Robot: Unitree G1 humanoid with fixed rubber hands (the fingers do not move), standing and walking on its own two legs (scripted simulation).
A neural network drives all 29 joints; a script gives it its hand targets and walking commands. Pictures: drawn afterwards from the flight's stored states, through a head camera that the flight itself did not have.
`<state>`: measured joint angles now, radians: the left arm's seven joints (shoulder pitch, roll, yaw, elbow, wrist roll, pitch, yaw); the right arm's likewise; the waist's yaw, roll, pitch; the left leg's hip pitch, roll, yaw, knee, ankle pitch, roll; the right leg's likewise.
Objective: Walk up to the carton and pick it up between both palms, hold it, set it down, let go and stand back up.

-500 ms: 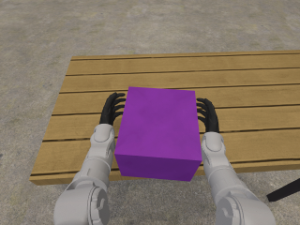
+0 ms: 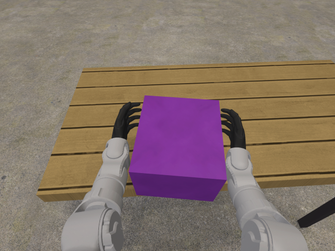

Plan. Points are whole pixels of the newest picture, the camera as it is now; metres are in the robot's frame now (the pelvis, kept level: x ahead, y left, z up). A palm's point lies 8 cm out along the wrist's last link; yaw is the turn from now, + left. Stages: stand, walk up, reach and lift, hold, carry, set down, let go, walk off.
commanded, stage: reach and lift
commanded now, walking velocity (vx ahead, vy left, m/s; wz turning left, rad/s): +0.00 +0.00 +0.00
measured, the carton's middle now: (178, 147) +0.38 -0.02 +0.03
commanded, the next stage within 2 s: hold in 1.70 s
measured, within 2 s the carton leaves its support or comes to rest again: neither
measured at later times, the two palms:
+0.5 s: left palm (113, 116) +0.40 +0.13 +0.14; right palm (240, 122) +0.37 -0.16 +0.13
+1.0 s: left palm (105, 116) +0.37 +0.13 +0.17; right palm (243, 126) +0.34 -0.15 +0.14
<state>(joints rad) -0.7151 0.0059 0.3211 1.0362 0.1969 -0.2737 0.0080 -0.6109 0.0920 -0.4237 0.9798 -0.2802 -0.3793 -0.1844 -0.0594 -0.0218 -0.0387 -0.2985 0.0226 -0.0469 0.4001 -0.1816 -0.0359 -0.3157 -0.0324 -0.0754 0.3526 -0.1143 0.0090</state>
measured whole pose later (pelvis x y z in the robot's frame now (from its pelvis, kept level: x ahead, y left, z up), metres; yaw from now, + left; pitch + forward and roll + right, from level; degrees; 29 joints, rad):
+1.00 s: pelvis -0.02 +0.00 +0.00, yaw +0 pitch -8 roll +0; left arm -0.71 -0.03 0.28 0.42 0.26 0.47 -0.02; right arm -0.64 0.06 -0.24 0.63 -0.04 0.16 -0.17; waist -0.05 -0.06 0.07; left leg -0.08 0.02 -0.05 0.39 -0.18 -0.04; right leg -0.10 -0.03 -0.08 0.35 -0.11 0.01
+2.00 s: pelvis -0.02 +0.00 +0.00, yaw +0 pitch -9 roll +0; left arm -0.71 -0.03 0.28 0.18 0.28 0.68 -0.03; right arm -0.67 0.05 -0.19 0.50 0.08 0.29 -0.18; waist -0.05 -0.06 0.09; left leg -0.05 0.02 -0.05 0.38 -0.17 -0.04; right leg -0.08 -0.03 -0.08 0.35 -0.12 0.01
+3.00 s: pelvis -0.02 +0.00 +0.00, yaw +0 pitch -10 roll +0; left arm -0.71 -0.03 0.28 0.10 0.30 0.76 -0.03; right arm -0.69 0.04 -0.17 0.46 0.12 0.34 -0.18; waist -0.05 -0.05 0.08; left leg -0.04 0.02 -0.05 0.38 -0.17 -0.04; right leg -0.07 -0.03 -0.08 0.35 -0.12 0.01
